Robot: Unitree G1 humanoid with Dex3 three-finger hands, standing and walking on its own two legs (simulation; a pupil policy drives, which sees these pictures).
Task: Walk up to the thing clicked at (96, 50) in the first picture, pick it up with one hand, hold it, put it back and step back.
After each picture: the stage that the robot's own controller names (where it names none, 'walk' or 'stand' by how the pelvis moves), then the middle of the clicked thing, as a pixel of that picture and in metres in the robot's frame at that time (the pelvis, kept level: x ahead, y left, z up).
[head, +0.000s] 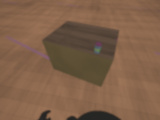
stand; (97, 48) +0.77 -0.08 -0.06
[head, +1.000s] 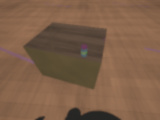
walk; (84, 50) +0.67 +0.10 -0.04
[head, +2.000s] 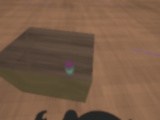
stand; (69, 68) +0.42 +0.18 -0.03
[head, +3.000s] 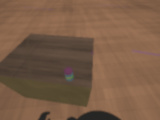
stand; (69, 74) +0.40 +0.18 -0.06
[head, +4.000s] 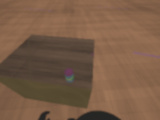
stand; (69, 75) +0.39 +0.17 -0.06
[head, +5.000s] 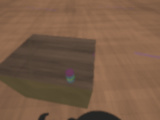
stand; (70, 76) +0.38 +0.17 -0.06
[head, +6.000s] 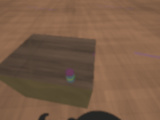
stand; (70, 75) +0.39 +0.17 -0.06
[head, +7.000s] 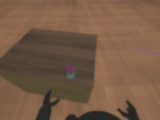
rise first; (70, 72) +0.39 +0.17 -0.06
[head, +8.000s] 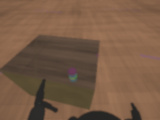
go down; (72, 74) +0.40 +0.17 -0.06
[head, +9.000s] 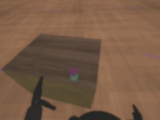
go down; (73, 74) +0.39 +0.16 -0.06
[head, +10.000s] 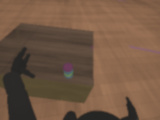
go down; (68, 71) +0.39 +0.15 -0.01
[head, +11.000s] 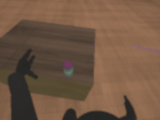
close in; (68, 68) +0.40 +0.15 -0.01
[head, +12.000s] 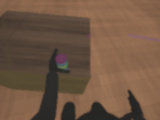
close; (62, 63) +0.41 +0.17 +0.03
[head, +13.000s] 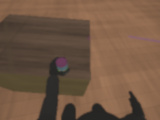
lift; (62, 66) +0.39 +0.17 +0.03
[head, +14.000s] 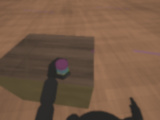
lift; (62, 69) +0.32 +0.17 +0.14
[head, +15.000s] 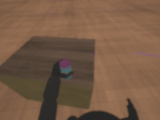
hold; (66, 69) +0.33 +0.16 +0.12
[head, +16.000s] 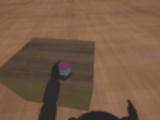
hold; (65, 71) +0.32 +0.17 +0.12
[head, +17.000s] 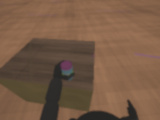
hold; (67, 70) +0.33 +0.15 +0.11
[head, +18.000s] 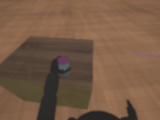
crouch; (64, 65) +0.36 +0.18 +0.11
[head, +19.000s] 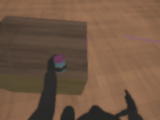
lower; (60, 64) +0.42 +0.18 +0.01
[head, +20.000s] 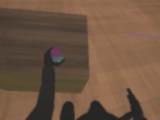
lower; (57, 57) +0.45 +0.19 +0.04
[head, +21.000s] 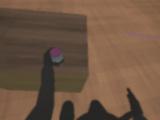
lower; (57, 57) +0.45 +0.19 +0.04
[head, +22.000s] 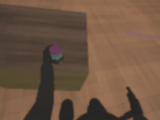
lower; (56, 54) +0.46 +0.18 +0.04
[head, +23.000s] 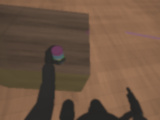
rest; (58, 55) +0.45 +0.18 +0.04
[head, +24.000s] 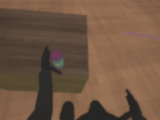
withdraw; (57, 59) +0.43 +0.18 +0.03
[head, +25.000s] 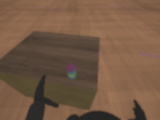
sink last; (71, 71) +0.40 +0.16 -0.01
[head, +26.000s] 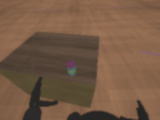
stand; (71, 68) +0.43 +0.17 +0.00
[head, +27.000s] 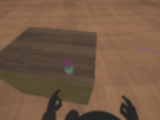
stand; (68, 67) +0.42 +0.18 +0.01
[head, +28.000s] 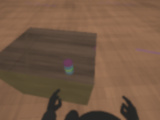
stand; (68, 67) +0.42 +0.18 +0.01
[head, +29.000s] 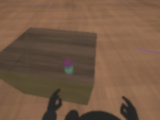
stand; (68, 67) +0.42 +0.18 +0.01
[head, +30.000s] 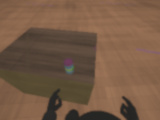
stand; (69, 66) +0.43 +0.18 +0.01
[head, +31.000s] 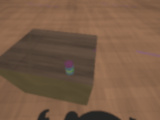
stand; (69, 68) +0.43 +0.18 -0.02
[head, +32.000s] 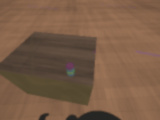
walk; (70, 69) +0.44 +0.18 -0.06
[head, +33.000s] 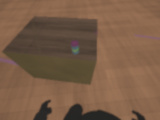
walk; (75, 47) +0.62 +0.17 -0.04
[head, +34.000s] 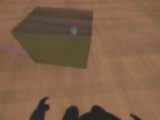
walk; (74, 29) +0.91 +0.20 -0.04
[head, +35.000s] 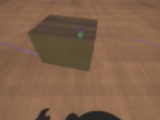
stand; (80, 33) +1.01 +0.16 -0.05
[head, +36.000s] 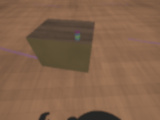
stand; (77, 35) +1.01 +0.19 -0.06
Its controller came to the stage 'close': yes
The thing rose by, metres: 0.19
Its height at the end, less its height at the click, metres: +0.00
